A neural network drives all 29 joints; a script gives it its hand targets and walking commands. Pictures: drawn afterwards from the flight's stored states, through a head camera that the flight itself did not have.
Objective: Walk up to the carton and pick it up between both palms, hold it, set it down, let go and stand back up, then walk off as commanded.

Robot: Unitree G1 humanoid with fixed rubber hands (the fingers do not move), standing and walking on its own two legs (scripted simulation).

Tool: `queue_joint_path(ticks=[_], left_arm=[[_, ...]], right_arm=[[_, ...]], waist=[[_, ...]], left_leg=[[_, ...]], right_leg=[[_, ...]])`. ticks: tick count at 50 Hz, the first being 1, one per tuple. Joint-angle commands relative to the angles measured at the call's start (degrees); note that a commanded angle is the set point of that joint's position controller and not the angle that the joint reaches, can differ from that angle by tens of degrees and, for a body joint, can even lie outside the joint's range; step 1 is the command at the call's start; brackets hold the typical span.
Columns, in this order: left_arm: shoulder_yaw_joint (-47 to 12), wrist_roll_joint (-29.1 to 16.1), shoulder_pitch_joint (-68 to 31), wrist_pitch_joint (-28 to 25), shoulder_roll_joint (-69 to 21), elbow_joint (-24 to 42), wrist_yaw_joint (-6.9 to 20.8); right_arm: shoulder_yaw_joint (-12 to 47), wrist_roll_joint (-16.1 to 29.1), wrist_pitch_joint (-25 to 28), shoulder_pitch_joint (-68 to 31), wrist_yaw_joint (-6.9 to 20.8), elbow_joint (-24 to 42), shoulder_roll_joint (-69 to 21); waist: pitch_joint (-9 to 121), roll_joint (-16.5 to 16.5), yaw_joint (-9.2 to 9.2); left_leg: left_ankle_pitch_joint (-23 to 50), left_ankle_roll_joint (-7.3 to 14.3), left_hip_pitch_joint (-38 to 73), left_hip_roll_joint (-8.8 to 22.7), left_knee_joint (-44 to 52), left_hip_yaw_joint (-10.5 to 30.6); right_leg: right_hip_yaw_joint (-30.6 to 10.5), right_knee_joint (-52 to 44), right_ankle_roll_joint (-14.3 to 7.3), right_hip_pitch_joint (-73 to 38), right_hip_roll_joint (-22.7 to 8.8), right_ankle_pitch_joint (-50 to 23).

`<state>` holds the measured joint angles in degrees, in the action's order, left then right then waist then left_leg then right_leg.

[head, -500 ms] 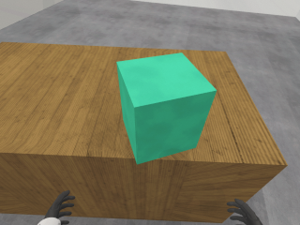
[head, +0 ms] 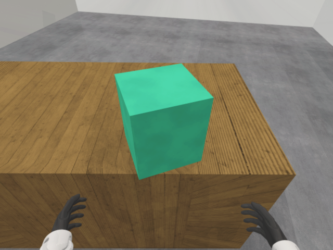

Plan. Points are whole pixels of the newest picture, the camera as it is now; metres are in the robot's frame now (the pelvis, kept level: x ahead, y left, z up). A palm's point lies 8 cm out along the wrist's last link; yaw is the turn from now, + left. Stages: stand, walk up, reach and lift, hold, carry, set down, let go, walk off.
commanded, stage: reach and lift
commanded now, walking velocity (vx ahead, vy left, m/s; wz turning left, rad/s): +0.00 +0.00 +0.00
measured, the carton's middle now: (160, 120) +0.48 +0.03 +0.07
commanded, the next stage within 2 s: none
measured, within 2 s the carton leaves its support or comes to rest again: neither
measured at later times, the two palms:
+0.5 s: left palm (71, 201) +0.23 +0.22 +0.04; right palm (272, 211) +0.23 -0.24 +0.01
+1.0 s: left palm (74, 190) +0.24 +0.21 +0.07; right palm (273, 186) +0.27 -0.25 +0.05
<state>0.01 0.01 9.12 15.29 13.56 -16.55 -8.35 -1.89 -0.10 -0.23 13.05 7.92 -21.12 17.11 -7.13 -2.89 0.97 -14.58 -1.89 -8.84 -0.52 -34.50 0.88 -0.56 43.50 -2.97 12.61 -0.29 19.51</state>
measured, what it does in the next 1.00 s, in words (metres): stands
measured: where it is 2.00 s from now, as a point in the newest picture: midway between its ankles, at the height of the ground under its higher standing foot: outside the picture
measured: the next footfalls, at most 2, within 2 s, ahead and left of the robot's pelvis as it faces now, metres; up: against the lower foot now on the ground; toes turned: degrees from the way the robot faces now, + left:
none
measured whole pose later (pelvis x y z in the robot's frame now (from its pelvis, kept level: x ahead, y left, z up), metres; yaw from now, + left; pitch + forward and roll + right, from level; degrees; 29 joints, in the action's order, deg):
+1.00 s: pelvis +0.03 +0.00 +0.01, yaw +0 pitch -8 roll +4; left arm 0.0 -0.6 11.1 17.2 3.7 8.6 -16.7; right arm -1.9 15.7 3.4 8.1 12.8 -12.4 27.0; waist -7.1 -2.3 2.4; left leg -13.9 -3.1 -8.7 -0.4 -30.1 0.9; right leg -0.6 39.5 -3.2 12.6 -0.3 19.2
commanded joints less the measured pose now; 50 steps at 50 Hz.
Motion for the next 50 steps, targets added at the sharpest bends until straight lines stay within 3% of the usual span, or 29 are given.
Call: queue_joint_path(ticks=[1,3,4,5,7,8,9,11,12,15,16,17,20,21,24,25,29,30,31,33,34,36,37,38,40,42,45,46,50], left_arm=[[7.4,-2.7,-6.7,-2.6,3.1,18.3,-2.4],[6.8,-3.1,-7.0,-2.5,2.5,19.9,-2.7],[7.2,-2.7,-8.8,-2.8,2.9,22.0,-3.0],[6.4,-3.0,-7.2,-3.2,1.7,21.3,-3.3],[3.7,-3.5,-8.1,-3.2,-0.3,23.0,-4.2],[2.8,-2.6,-8.9,-3.5,-1.8,22.6,-4.1],[1.2,-3.3,-6.6,-4.0,-3.2,24.3,-4.2],[2.3,-3.3,-6.1,-5.7,-3.2,24.7,-4.2],[2.9,-4.6,-5.6,-6.5,-2.2,24.9,-4.4],[0.7,-5.7,-2.6,-6.6,-4.6,26.1,-4.6],[0.5,-5.8,-3.0,-7.0,-4.1,26.4,-4.8],[0.8,-6.4,-3.0,-7.9,-4.4,27.9,-5.0],[0.2,-6.2,-1.7,-8.1,-5.5,27.3,-5.1],[-0.1,-6.7,-1.5,-8.1,-5.5,29.3,-5.5],[-0.5,-5.6,0.9,-7.9,-7.6,31.1,-6.3],[-2.1,-5.4,1.6,-7.8,-8.6,33.9,-6.6],[-3.3,-5.6,-1.5,-9.2,-10.0,36.7,-7.3],[-1.6,-4.5,0.8,-9.3,-9.5,37.7,-7.8],[-3.0,-4.9,-0.2,-9.3,-10.9,39.3,-8.1],[-2.4,-4.3,0.3,-8.2,-11.2,35.5,-7.7],[-3.3,-4.8,0.5,-8.2,-11.9,35.7,-7.4],[-4.3,-4.9,0.4,-7.3,-11.3,38.3,-7.8],[-3.6,-4.5,-1.8,-6.9,-11.5,40.0,-8.1],[-4.2,-4.7,-2.0,-6.5,-11.7,40.2,-8.1],[-4.3,-5.8,-4.1,-6.2,-11.5,41.0,-8.5],[-3.6,-5.0,-5.9,-4.5,-11.1,39.4,-8.6],[-2.9,-6.7,-10.6,-2.6,-10.8,41.2,-8.9],[-2.2,-6.1,-12.4,-1.8,-10.0,40.5,-8.7],[-1.4,-7.9,-14.9,1.6,-9.5,44.2,-9.2]], right_arm=[[-2.8,10.0,0.1,-6.4,1.4,11.8,9.9],[-3.6,11.4,0.1,-7.4,1.8,11.4,11.7],[-3.7,11.8,0.8,-8.3,1.7,14.0,11.6],[-3.7,12.4,0.9,-6.2,1.9,13.2,11.4],[-5.9,13.0,1.4,-9.4,2.6,11.6,13.3],[-5.6,13.2,1.7,-10.5,3.1,10.8,15.1],[-6.8,13.8,2.4,-9.0,3.4,12.8,16.5],[-6.6,14.3,4.2,-9.4,3.8,14.0,16.1],[-5.6,15.1,4.9,-9.3,3.5,15.6,13.8],[-5.7,16.3,5.7,-8.0,4.0,16.2,15.4],[-6.1,16.2,6.0,-8.1,4.1,16.4,16.4],[-5.2,16.9,6.9,-8.5,4.0,18.9,15.9],[-5.7,17.6,7.5,-7.8,4.3,17.3,18.3],[-5.7,17.5,7.7,-7.6,4.2,16.2,18.5],[-4.5,20.0,8.6,-6.9,4.6,16.7,19.6],[-4.6,21.2,8.8,-7.5,5.2,16.1,21.2],[-4.5,23.1,10.8,-10.7,5.7,17.4,22.3],[-3.0,24.3,11.3,-9.0,6.1,18.3,21.6],[-3.7,24.8,11.7,-9.4,6.3,18.9,23.1],[-2.3,24.9,11.0,-8.1,5.9,16.7,22.7],[-2.6,24.6,11.3,-9.1,6.0,16.9,22.8],[-3.2,25.3,10.9,-9.5,5.7,14.9,24.3],[-2.9,25.8,10.7,-11.9,5.7,17.8,24.6],[-4.0,25.8,10.7,-13.5,6.0,16.7,26.0],[-4.5,26.2,10.8,-15.2,5.8,20.2,26.0],[-2.7,26.4,8.6,-16.5,5.4,17.5,23.9],[-2.9,26.7,7.0,-20.6,4.4,21.3,24.0],[-2.8,26.3,6.0,-21.6,4.4,19.0,24.0],[-2.6,26.2,3.0,-23.3,3.0,22.2,23.4]], waist=[[3.7,-0.3,2.28],[5.7,-0.1,1.06],[6.7,-1.1,1.77],[6.1,-0.3,1.82],[6.8,2.6,1.39],[6.2,3.1,0.94],[6.9,4.0,0.67],[8.4,0.6,1.65],[10.2,-1.2,2.83],[9.2,-5.5,2.13],[11.3,-6.2,1.91],[12.3,-6.0,3.34],[10.3,-7.5,2.43],[12.1,-5.6,3.12],[11.8,-5.5,3.51],[11.7,-2.8,3.35],[14.6,-3.3,2.62],[15.7,-2.7,4.67],[15.0,-4.4,3.09],[13.6,-5.4,4.11],[14.0,-6.4,3.47],[13.7,-4.7,2.82],[15.3,-2.9,3.79],[14.7,-3.7,2.50],[14.6,-4.8,3.21],[12.0,-3.0,3.84],[13.3,-6.3,3.29],[12.6,-5.2,2.66],[12.4,-5.6,2.65]], left_leg=[[-5.9,1.9,0.7,0.2,15.1,-3.0],[-7.8,1.6,4.0,0.2,13.9,-1.9],[-7.5,1.6,4.6,-0.6,13.0,-2.1],[-6.0,1.7,3.2,0.0,13.9,-1.9],[-12.6,1.8,-3.1,2.7,18.4,-0.1],[-17.1,3.4,-8.1,4.1,19.7,0.7],[-17.0,3.5,-9.3,4.5,20.8,0.8],[-12.4,2.6,-7.4,3.7,18.2,-0.4],[-5.9,1.7,-5.0,1.8,15.8,-2.0],[-2.5,2.0,-0.6,1.0,15.4,-2.2],[-2.3,2.4,-1.4,1.2,16.0,-1.9],[-1.1,2.7,-1.3,1.0,15.7,-2.3],[-0.8,2.7,0.5,1.5,15.7,-1.6],[0.1,2.3,0.7,1.3,16.1,-2.2],[4.0,2.0,2.9,1.2,15.9,-2.1],[4.6,1.5,4.8,1.7,15.7,-1.3],[4.3,1.4,5.3,1.6,14.6,-0.9],[5.8,1.2,3.9,1.5,13.7,-1.1],[6.2,1.7,4.2,1.4,14.1,-0.3],[6.4,2.0,3.5,0.9,14.4,-1.2],[5.6,1.8,3.7,1.0,14.2,-1.2],[8.4,1.4,5.3,1.2,14.2,-0.6],[8.2,0.9,6.4,1.3,14.4,-0.4],[7.2,1.2,6.7,1.4,14.3,0.6],[5.4,1.0,6.1,1.3,14.6,0.2],[1.9,1.5,3.4,0.7,15.4,-0.1],[2.1,1.8,2.3,0.8,15.5,-1.1],[-1.0,1.8,2.2,0.8,16.3,-0.8],[1.8,2.1,1.3,0.8,16.3,-1.9]], right_leg=[[-6.6,-29.4,-0.1,7.0,-4.9,15.9],[-6.6,-29.1,-0.8,10.3,-4.8,16.0],[-7.4,-29.6,-1.2,10.4,-5.7,17.9],[-6.4,-28.9,-1.0,9.5,-4.6,13.4],[-4.3,-25.7,0.7,2.9,-1.0,9.6],[-3.0,-22.7,1.1,-1.3,1.0,6.8],[-1.7,-21.6,1.1,-2.7,2.0,2.2],[-3.6,-23.1,0.8,-1.6,0.8,4.2],[-5.3,-25.4,0.6,0.1,-1.3,5.7],[-5.5,-27.9,1.1,3.1,-0.7,6.3],[-4.0,-26.5,1.0,2.6,-0.2,3.9],[-4.6,-26.5,1.3,2.0,-0.4,2.6],[-3.9,-26.6,1.2,4.0,0.3,1.1],[-3.5,-26.5,0.8,3.1,0.5,0.1],[-3.0,-26.4,0.3,3.4,1.6,-5.3],[-2.5,-25.6,-0.1,5.4,2.1,-7.2],[-2.6,-24.7,-0.5,4.9,2.2,-8.3],[-3.0,-23.9,-0.5,3.9,1.9,-9.5],[-2.7,-23.8,-0.7,4.9,2.6,-9.9],[-3.6,-24.4,-0.6,3.4,2.0,-10.2],[-3.8,-25.2,-0.3,2.9,1.8,-9.5],[-3.0,-24.1,-0.9,4.1,2.2,-12.6],[-3.4,-24.9,-1.5,3.0,2.2,-11.5],[-2.8,-24.3,-1.6,5.5,2.7,-11.3],[-3.2,-25.1,-1.3,5.3,2.5,-9.6],[-5.3,-26.3,-1.6,4.4,1.7,-5.2],[-6.5,-27.1,-1.0,2.5,1.1,-3.5],[-6.2,-26.8,-1.2,2.9,1.4,-1.8],[-7.0,-27.0,-1.1,1.7,0.9,-2.9]])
